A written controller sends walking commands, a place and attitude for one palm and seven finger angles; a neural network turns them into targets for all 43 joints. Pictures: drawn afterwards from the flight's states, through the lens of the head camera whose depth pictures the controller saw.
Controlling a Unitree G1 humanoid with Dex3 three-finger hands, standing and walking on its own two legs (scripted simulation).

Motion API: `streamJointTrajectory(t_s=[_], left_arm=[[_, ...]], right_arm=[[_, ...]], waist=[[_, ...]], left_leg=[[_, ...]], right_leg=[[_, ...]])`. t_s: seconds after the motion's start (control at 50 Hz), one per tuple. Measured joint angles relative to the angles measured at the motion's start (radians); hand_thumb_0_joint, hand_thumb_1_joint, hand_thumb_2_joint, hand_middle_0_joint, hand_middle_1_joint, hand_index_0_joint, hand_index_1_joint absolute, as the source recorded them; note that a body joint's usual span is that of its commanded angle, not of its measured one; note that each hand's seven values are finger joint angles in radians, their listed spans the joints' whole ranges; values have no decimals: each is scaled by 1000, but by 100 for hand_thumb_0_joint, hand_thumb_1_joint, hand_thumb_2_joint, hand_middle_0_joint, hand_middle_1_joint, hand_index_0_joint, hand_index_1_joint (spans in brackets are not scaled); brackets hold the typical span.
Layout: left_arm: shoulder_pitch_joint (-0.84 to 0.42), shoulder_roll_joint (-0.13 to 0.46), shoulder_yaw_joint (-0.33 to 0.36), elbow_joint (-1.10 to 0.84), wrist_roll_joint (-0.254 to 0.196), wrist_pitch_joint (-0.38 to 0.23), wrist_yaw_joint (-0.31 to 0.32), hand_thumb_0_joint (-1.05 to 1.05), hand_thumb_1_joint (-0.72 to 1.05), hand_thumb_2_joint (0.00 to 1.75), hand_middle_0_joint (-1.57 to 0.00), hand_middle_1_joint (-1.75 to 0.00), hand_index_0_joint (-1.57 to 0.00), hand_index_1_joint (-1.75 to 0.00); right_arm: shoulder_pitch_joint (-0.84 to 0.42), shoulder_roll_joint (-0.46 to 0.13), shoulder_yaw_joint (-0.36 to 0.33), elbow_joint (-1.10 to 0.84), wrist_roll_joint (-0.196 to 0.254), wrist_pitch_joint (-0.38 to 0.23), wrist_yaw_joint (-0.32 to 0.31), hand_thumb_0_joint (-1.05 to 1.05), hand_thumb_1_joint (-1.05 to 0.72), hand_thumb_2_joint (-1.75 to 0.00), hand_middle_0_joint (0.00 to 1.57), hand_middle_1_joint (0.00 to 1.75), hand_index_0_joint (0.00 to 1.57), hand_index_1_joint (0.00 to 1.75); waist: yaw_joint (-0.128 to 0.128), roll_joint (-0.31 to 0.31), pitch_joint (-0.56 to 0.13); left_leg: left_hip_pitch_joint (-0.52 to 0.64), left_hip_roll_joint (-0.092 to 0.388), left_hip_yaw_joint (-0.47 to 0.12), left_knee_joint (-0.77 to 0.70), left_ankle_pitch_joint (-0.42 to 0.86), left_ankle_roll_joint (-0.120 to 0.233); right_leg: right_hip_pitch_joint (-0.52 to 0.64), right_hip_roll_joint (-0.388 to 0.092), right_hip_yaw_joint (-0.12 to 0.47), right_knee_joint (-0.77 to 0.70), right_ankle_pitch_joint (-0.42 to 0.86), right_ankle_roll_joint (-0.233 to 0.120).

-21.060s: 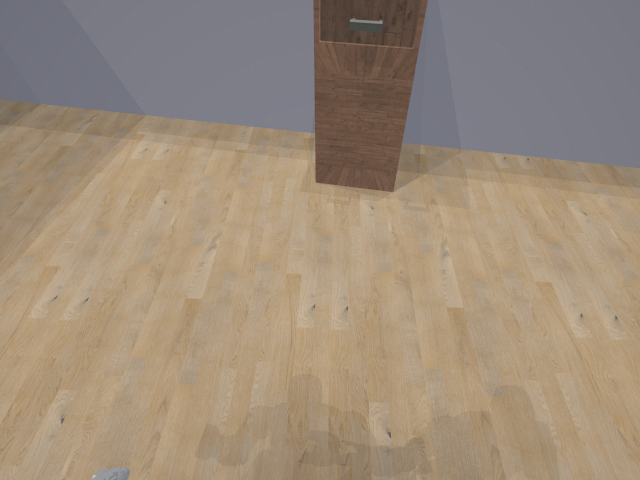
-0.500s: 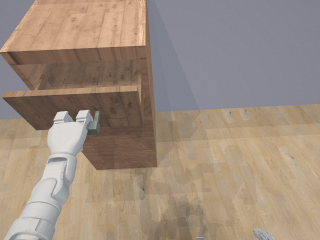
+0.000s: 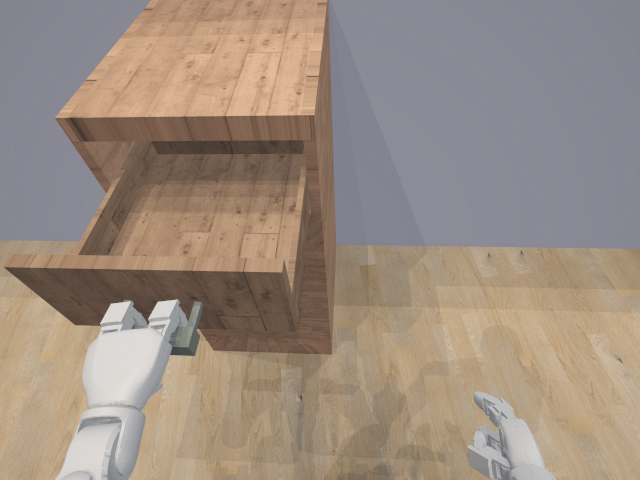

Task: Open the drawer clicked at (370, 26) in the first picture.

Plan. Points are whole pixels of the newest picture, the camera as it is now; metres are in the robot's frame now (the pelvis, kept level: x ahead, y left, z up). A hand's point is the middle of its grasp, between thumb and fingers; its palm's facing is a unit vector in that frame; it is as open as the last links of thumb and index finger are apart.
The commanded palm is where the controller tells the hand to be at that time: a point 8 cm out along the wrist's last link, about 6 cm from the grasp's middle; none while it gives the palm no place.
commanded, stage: pull the drawer open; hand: left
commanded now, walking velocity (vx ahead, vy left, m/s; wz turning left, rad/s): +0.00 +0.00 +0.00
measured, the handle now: (156, 323) +0.29 +0.25 +0.02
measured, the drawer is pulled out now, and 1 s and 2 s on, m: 0.24 0.30 0.30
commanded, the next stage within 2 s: open the thumb to release the handle in 0.42 s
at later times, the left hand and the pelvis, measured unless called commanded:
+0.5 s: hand (133, 428) +0.17 +0.24 +0.00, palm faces -0.02 -0.06 -1.00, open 6.2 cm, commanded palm +0.15 +0.25 +0.05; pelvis -0.01 -0.01 -0.01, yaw -2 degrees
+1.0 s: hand (134, 423) +0.18 +0.24 +0.00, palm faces +0.01 -0.05 -1.00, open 11.8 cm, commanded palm +0.15 +0.24 +0.05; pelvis -0.03 -0.01 -0.01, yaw +0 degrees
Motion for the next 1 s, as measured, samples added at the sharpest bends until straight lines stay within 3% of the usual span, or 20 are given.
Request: streamJointTrajectory(t_s=[0.28, 0.54, 0.66, 0.84, 1.0], left_arm=[[229, 14, 47, -139, -4, -67, 70, 5, 64, 79, -24, -131, -38, -133], [288, 25, 68, -191, -26, -37, 54, 4, 66, 75, -23, -128, -37, -130], [197, 20, 37, -140, 4, -60, 104, 2, 63, 77, -30, -129, -38, -131], [145, -15, -5, -110, 3, 16, 67, 1, 30, 64, -34, -126, -37, -128], [102, 0, 4, -71, 3, -13, 25, 0, -18, 44, -33, -123, -34, -123]], right_arm=[[1, -18, -21, 20, -17, -13, -11, 1, -90, -90, 20, 30, 20, 30], [10, -6, -2, -24, -16, -17, 8, 1, -90, -90, 20, 30, 20, 30], [24, -20, -22, 8, -20, -21, -18, 1, -90, -90, 20, 30, 20, 30], [10, 3, -2, 25, -7, -14, -29, 1, -90, -90, 20, 30, 20, 30], [-6, 10, 14, 14, -12, -22, -36, 1, -90, -90, 20, 30, 21, 30]], waist=[[13, -11, 6], [-29, -17, -9], [1, -14, 4], [12, -2, 7], [22, -8, 18]], left_leg=[[-36, 3, 6, 60, -18, -8], [-52, 10, 26, 94, -35, -5], [-84, -2, 3, 128, -41, 0], [-46, -8, 0, 95, -20, 1], [-22, -8, -5, 68, 1, -5]], right_leg=[[-47, 4, 9, 72, -19, -10], [-70, 13, 29, 102, -25, -7], [-86, -2, 9, 122, -32, -4], [-48, -8, 7, 94, -17, -2], [-24, -8, 2, 72, -2, -8]])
